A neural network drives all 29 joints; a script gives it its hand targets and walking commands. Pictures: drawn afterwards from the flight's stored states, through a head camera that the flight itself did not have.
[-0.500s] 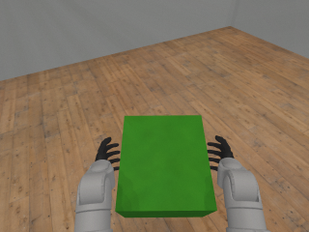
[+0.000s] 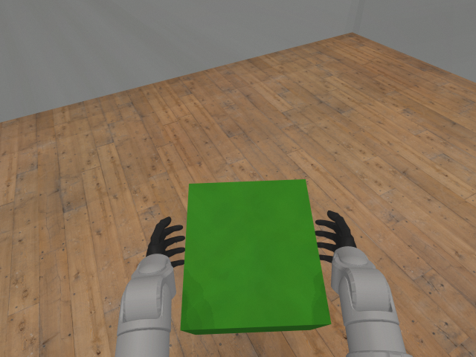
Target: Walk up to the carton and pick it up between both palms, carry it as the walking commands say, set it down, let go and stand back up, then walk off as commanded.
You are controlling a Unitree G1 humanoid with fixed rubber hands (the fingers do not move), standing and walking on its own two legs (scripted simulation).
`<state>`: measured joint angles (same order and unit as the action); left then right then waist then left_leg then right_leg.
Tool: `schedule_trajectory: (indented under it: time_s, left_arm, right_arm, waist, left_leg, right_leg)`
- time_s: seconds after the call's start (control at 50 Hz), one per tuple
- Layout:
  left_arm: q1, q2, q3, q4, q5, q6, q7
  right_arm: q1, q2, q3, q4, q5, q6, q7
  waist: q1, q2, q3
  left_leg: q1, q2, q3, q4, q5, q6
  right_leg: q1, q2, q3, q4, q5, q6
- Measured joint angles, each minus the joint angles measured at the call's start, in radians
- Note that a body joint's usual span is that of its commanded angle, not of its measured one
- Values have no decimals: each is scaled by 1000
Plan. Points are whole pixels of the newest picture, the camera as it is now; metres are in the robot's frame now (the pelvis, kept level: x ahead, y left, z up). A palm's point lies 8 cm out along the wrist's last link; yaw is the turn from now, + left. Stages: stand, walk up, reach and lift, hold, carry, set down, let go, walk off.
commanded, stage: carry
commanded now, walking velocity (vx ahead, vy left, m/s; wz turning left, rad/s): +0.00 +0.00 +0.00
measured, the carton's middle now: (250, 257) +0.32 +0.00 -0.04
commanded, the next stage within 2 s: none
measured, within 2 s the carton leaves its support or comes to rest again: neither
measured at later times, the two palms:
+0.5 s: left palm (157, 261) +0.27 +0.16 +0.04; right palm (344, 254) +0.28 -0.15 +0.04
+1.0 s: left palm (153, 264) +0.27 +0.17 +0.04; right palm (340, 258) +0.27 -0.15 +0.04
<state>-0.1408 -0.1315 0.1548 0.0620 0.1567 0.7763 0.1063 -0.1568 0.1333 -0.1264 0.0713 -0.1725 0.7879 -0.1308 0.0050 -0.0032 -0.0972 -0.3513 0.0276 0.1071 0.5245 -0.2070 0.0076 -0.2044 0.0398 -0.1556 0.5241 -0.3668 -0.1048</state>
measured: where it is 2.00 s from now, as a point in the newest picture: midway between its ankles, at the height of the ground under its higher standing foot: outside the picture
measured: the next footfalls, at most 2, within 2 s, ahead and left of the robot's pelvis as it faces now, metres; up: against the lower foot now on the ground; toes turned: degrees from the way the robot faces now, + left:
none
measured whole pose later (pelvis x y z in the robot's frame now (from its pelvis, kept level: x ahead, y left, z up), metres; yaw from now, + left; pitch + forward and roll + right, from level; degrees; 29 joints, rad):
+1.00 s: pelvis -0.01 +0.01 +0.00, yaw -1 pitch +2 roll +1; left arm -0.15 -0.13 0.17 0.11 0.18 0.74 0.09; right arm -0.17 0.13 -0.14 0.11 -0.18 0.74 -0.11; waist 0.00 0.01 -0.10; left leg -0.34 0.03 0.12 0.51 -0.19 0.02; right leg -0.20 0.04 -0.14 0.52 -0.35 -0.09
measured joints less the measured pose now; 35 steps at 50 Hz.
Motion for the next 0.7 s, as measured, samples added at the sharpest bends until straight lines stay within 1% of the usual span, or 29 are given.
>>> schedule_trajectory:
  time_s: [0.3, 0.44, 0.58, 0.7]
  left_arm:
    - [5, 1, 3, 20, 10, -27, -9]
    - [14, 1, -8, -13, 7, -8, -6]
    - [-3, 0, 6, 30, 21, -10, -13]
    - [-6, 0, 8, 35, 19, -19, -11]
  right_arm:
    - [0, 0, -4, 21, -6, -32, 13]
    - [10, -1, 4, -15, -1, -14, 10]
    - [-8, 1, -10, 28, -12, -18, 20]
    - [-10, 1, -12, 32, -9, -29, 19]
  waist:
    - [1, 1, 4]
    - [0, 2, 1]
    - [-3, 3, -6]
    - [-3, 5, -4]
  left_leg:
    - [7, 4, 5, 7, -8, 1]
    - [6, 4, 8, 4, -5, 4]
    - [10, 2, 11, -4, 1, 7]
    - [8, 1, 11, -9, 7, 9]
  right_leg:
    - [8, 3, 6, 0, -2, 1]
    - [6, 2, 9, -3, 2, 5]
    - [7, 1, 11, -7, 8, 7]
    - [5, 0, 11, -10, 14, 9]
